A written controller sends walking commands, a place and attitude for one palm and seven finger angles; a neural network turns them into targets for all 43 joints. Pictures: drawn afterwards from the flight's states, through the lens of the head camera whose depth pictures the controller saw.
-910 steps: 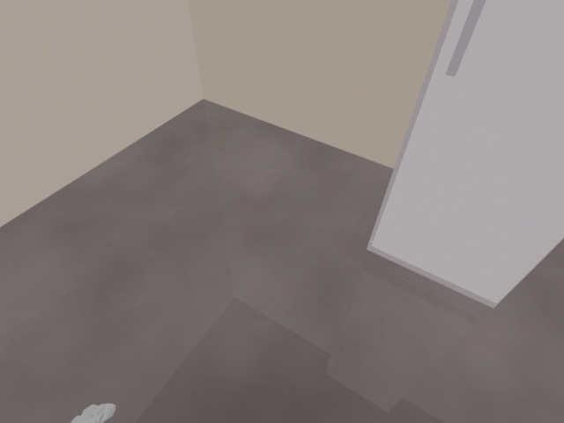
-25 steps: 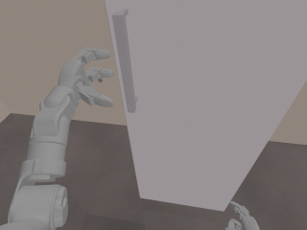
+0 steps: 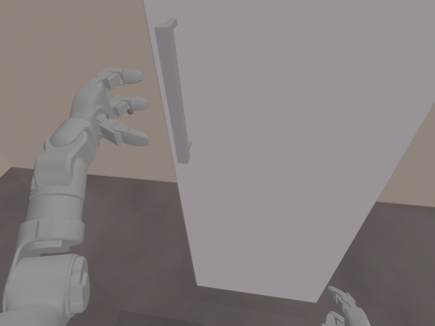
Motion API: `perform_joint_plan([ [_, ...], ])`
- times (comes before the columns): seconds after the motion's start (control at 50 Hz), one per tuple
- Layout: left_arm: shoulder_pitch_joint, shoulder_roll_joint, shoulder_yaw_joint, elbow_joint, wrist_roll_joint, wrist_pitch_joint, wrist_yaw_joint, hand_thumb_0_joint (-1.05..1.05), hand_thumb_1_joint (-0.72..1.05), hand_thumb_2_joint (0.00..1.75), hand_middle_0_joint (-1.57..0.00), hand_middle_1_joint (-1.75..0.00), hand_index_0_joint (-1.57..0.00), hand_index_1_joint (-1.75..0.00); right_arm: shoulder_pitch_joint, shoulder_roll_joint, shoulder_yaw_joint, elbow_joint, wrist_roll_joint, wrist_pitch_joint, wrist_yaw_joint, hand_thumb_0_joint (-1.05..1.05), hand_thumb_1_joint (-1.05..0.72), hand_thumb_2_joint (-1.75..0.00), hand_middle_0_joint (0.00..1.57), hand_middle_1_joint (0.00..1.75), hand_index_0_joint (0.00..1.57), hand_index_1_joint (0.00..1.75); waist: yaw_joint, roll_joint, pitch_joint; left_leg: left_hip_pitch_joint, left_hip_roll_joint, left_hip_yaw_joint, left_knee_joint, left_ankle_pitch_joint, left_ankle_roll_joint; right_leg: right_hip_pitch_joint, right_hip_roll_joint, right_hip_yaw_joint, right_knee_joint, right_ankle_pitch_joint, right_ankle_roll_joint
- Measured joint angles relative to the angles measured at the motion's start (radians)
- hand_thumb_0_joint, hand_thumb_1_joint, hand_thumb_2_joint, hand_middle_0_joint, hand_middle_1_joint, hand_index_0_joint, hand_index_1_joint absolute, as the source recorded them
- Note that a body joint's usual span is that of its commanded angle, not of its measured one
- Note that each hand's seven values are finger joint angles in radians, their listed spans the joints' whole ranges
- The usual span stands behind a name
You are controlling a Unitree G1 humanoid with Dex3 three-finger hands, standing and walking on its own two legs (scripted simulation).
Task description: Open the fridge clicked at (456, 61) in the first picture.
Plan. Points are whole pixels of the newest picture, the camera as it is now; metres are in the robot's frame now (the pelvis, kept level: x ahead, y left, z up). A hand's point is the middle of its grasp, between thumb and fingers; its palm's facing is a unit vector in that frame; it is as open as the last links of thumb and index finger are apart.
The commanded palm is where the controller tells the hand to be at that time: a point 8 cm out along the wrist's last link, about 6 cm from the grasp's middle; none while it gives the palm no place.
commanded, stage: feel for the door with the fingertips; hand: left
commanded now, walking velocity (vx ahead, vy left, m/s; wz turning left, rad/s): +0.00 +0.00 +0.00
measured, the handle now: (178, 99) +0.45 +0.10 +0.24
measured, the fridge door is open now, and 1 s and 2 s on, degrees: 0 0 0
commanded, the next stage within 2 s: slide the fingers in behind the handle in 1.00 s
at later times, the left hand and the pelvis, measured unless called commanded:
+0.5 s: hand (165, 115) +0.39 +0.11 +0.24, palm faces -0.09 -1.00 -0.02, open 14.0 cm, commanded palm +0.37 +0.17 +0.24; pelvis +0.01 +0.00 +0.00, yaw -1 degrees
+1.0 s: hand (165, 108) +0.41 +0.11 +0.24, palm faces -0.07 -1.00 -0.03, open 14.0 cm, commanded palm +0.40 +0.17 +0.24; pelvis +0.00 -0.01 +0.00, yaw +0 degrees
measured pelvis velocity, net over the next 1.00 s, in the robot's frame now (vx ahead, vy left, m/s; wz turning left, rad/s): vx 0.00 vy -0.01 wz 0.00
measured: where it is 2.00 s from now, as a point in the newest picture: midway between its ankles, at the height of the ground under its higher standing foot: outside the picture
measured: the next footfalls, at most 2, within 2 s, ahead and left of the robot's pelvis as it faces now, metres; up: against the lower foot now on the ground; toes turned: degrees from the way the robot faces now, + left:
none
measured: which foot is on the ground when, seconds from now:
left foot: down 0.00-1.00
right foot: down 0.00-1.00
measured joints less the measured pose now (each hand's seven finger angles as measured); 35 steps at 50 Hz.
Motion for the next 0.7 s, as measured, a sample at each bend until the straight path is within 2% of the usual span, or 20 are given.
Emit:
perform_joint_plan([
  [0.08, 0.031, -0.003, -0.014, -0.003, 0.005, 0.023, -0.002, -0.01, -0.5, 0.3, -0.3, -1.2, -0.3, -1.2, -0.006, -0.003, -0.006, -0.017, 0.0, 0.003, 0.003, 0.01, -0.9, -0.9, 0.2, 0.3, 0.2, 0.3, 0.001, 0.007, 0.005, -0.009, -0.003, 0.0, -0.003, 0.004, 0.002, -0.01, -0.003, 0.0, 0.001, 0.002, 0.001],
  [0.18, 0.073, -0.071, -0.052, -0.113, -0.016, -0.047, -0.003, -0.01, -0.5, 0.3, -0.3, -1.2, -0.3, -1.2, -0.008, 0.005, -0.004, -0.012, -0.008, -0.014, 0.001, 0.01, -0.9, -0.9, 0.2, 0.3, 0.2, 0.3, 0.015, -0.004, 0.02, 0.002, -0.005, -0.003, 0.0, 0.0, 0.003, 0.001, -0.005, -0.003, 0.006, -0.004, 0.002],
  [0.22, 0.057, -0.091, -0.065, -0.122, -0.016, -0.056, 0.01, -0.01, -0.5, 0.3, -0.3, -1.2, -0.3, -1.2, -0.015, 0.012, 0.001, -0.004, -0.009, -0.015, 0.003, 0.01, -0.9, -0.9, 0.2, 0.3, 0.2, 0.3, 0.016, -0.009, 0.02, 0.004, -0.005, -0.004, 0.004, -0.003, 0.002, 0.004, -0.005, -0.004, 0.009, -0.007, 0.002],
  [0.34, -0.006, -0.118, -0.09, -0.087, 0.015, 0.013, 0.085, -0.01, -0.51, 0.3, -0.31, -1.2, -0.3, -1.2, -0.035, 0.024, 0.004, -0.003, -0.011, 0.005, 0.015, 0.01, -0.9, -0.9, 0.2, 0.3, 0.2, 0.3, 0.007, 0.003, 0.011, -0.001, -0.006, 0.001, 0.003, -0.004, 0.002, -0.005, -0.006, 0.001, 0.013, -0.009, 0.003],
  [0.44, 0.023, -0.143, -0.078, -0.112, 0.01, 0.044, 0.105, -0.01, -0.5, 0.3, -0.31, -1.2, -0.3, -1.2, -0.031, 0.032, 0.006, -0.009, -0.019, 0.032, 0.023, 0.01, -0.9, -0.9, 0.21, 0.3, 0.2, 0.3, 0.001, 0.011, 0.005, 0.01, -0.006, 0.012, -0.015, 0.001, 0.003, -0.005, -0.005, 0.012, 0.009, -0.007, 0.003],
  [0.56, 0.047, -0.137, -0.071, -0.148, 0.026, 0.021, 0.124, -0.01, -0.5, 0.3, -0.31, -1.2, -0.3, -1.2, -0.016, 0.035, 0.006, -0.009, -0.02, 0.046, 0.022, 0.01, -0.9, -0.9, 0.21, 0.3, 0.2, 0.3, 0.004, -0.003, 0.011, 0.028, 0.001, 0.012, -0.018, -0.001, -0.003, 0.014, 0.002, 0.013, 0.004, -0.009, -0.003],
  [0.7, -0.008, -0.101, -0.079, -0.082, 0.033, 0.043, 0.112, -0.01, -0.5, 0.3, -0.31, -1.2, -0.3, -1.2, -0.017, 0.014, -0.003, 0.001, -0.013, 0.049, 0.009, 0.01, -0.9, -0.9, 0.21, 0.3, 0.2, 0.3, 0.004, -0.003, 0.02, 0.019, 0.005, -0.003, -0.01, 0.002, -0.007, 0.017, 0.005, -0.002, -0.004, -0.002, -0.007],
])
